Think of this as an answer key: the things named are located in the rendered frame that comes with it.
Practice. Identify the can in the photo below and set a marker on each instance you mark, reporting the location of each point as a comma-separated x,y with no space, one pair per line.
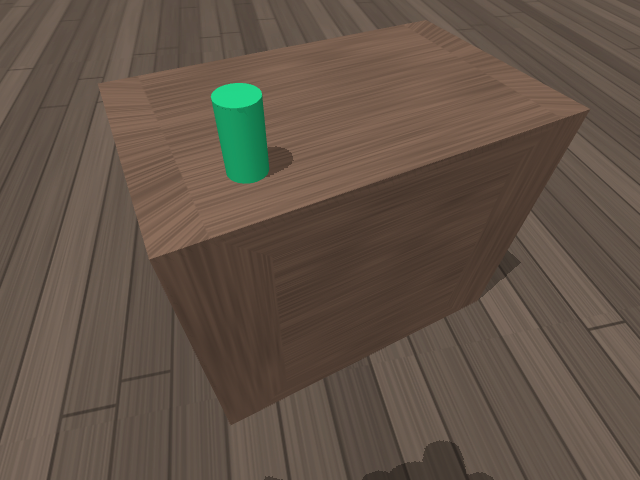
239,115

